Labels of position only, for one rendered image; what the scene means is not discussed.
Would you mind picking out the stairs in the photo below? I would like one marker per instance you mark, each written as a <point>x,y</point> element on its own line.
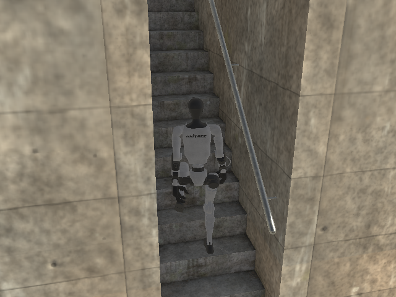
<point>180,72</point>

